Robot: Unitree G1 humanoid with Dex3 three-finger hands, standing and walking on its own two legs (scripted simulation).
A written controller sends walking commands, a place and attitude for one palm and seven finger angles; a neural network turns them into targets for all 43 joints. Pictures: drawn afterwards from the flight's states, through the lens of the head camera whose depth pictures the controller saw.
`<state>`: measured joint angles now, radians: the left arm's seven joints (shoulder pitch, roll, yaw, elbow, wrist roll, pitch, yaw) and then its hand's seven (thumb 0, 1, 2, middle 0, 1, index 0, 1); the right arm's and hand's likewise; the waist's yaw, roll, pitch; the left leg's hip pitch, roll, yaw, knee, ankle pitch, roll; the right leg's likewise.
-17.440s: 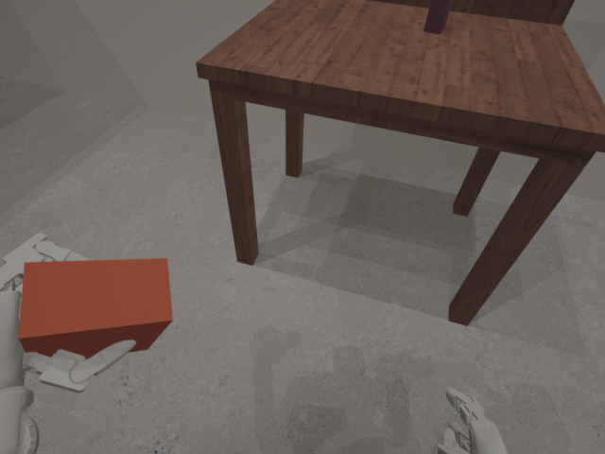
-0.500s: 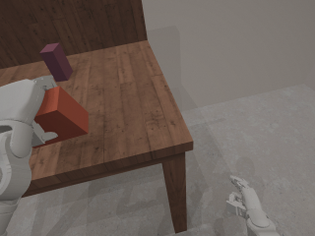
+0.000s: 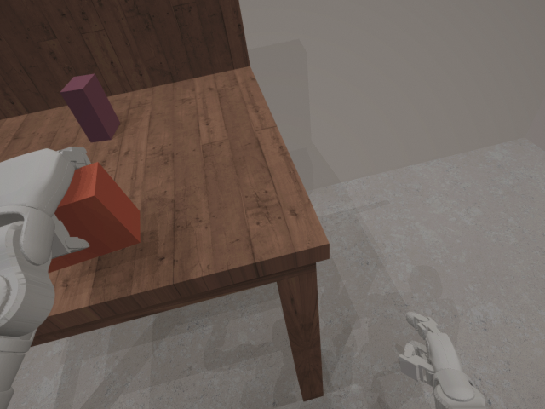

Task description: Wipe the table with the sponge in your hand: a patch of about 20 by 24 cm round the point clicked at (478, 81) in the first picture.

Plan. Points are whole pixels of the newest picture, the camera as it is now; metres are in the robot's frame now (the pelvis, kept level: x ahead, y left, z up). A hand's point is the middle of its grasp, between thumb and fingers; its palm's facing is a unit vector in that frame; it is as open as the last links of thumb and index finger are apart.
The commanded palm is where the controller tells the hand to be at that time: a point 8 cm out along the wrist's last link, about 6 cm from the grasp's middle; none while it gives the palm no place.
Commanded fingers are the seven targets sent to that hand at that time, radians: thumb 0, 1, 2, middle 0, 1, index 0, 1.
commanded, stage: move the sponge above the wiping area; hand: left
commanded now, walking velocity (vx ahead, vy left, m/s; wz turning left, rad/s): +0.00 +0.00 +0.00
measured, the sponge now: (78, 227) +0.28 +0.31 +0.17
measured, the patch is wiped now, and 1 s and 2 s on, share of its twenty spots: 0.00 0.00 0.00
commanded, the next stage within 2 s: none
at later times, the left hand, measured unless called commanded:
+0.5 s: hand (59, 212) +0.28 +0.34 +0.19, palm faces +0.03 +0.01 -1.00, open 9.9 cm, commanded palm +0.25 +0.33 +0.26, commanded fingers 0.00 0.10 1.30 -1.20 -1.60 -1.20 -1.60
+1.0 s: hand (69, 201) +0.30 +0.33 +0.20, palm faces +0.08 -0.01 -1.00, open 9.9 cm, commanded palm +0.26 +0.33 +0.27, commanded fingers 0.00 0.10 1.30 -1.20 -1.60 -1.20 -1.60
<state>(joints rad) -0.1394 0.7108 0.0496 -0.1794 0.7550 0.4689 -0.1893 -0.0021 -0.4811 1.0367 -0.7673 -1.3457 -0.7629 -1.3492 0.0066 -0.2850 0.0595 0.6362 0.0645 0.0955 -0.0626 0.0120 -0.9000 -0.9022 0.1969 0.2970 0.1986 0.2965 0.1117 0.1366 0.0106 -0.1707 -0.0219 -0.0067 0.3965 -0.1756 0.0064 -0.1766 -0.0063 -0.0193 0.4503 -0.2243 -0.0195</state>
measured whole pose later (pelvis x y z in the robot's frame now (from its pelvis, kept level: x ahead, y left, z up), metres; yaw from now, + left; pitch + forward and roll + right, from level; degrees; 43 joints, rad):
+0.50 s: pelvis +0.01 +0.00 +0.00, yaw +1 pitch -2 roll +0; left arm -0.14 0.75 0.10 -0.02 0.77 0.33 -0.23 0.00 -0.48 1.04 -0.77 -1.35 -0.76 -1.35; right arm 0.07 -0.31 0.03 0.65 0.06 0.08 -0.07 0.01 -0.90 -0.90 0.20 0.30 0.20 0.30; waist 0.09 0.13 0.02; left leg -0.18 -0.02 -0.02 0.42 -0.20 0.01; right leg -0.17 0.00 -0.03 0.44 -0.24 -0.02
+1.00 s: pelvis +0.02 +0.02 +0.00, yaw +1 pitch -1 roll +0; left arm -0.15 0.70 0.06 -0.12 0.78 0.38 -0.21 0.00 -0.48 1.04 -0.77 -1.35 -0.76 -1.35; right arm 0.05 -0.29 0.04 0.64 0.06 0.11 -0.04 0.01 -0.90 -0.90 0.20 0.30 0.20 0.30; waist 0.11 0.14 0.01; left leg -0.17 -0.04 -0.01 0.38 -0.19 0.03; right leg -0.16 -0.02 -0.03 0.41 -0.23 0.00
